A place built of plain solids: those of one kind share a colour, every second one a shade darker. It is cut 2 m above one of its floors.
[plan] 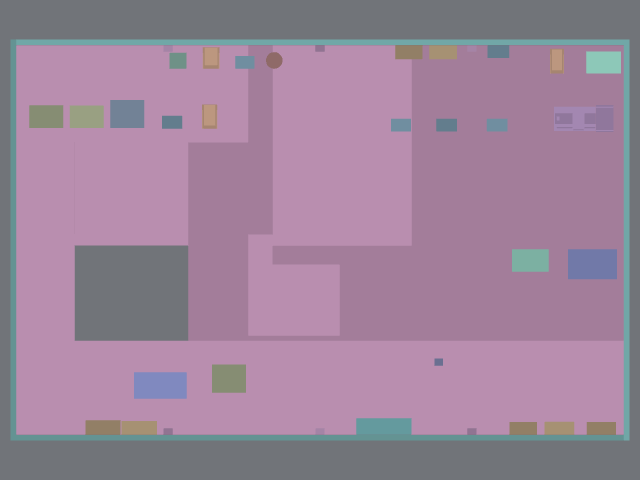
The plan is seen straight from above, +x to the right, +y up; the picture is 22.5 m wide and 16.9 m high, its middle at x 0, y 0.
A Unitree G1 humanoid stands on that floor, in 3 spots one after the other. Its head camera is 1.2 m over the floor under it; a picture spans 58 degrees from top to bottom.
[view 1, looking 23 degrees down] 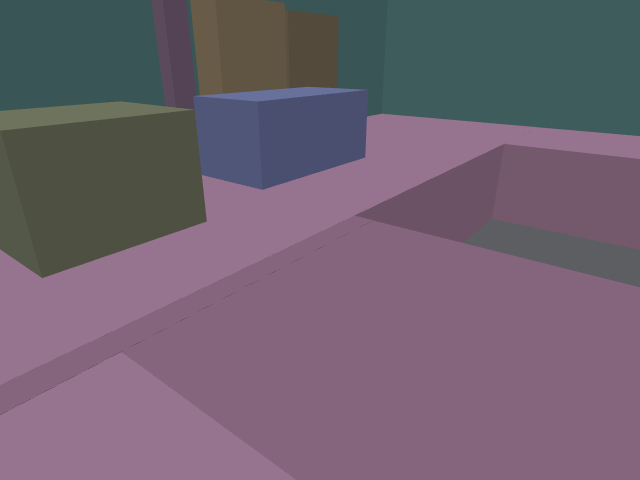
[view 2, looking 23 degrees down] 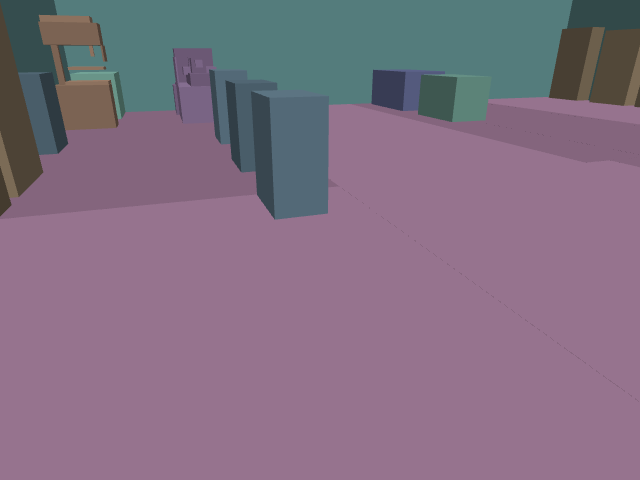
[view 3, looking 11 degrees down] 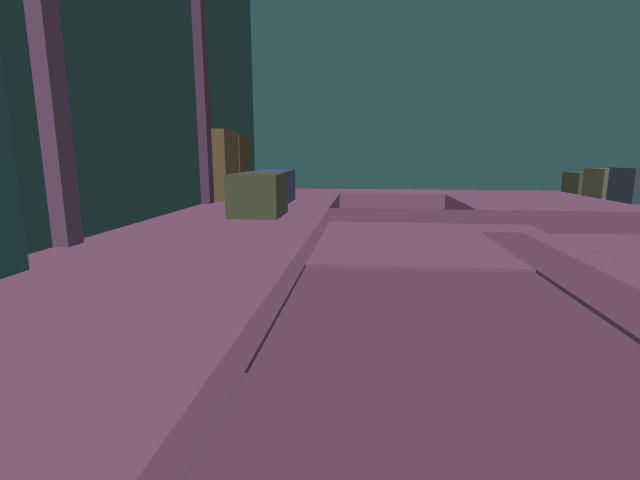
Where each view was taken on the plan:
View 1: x -1.84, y -1.72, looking -142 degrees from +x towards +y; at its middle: floor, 3.07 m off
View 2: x -0.68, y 4.98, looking -19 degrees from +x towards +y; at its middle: floor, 3.07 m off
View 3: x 5.43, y -2.71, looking -174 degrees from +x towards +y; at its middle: floor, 6.30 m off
